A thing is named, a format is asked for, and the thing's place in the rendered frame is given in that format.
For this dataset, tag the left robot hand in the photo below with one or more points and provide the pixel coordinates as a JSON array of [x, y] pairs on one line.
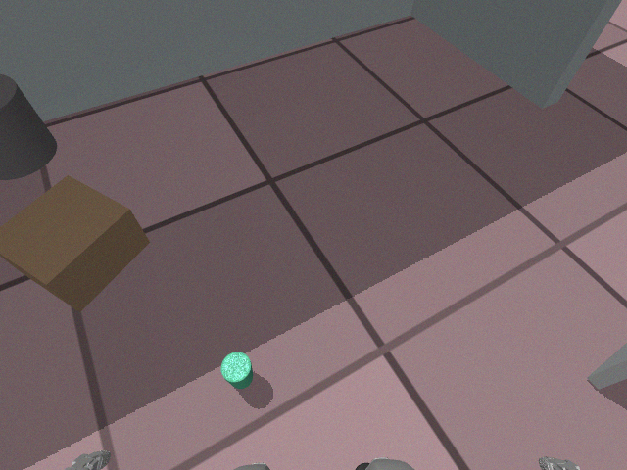
[[94, 461]]

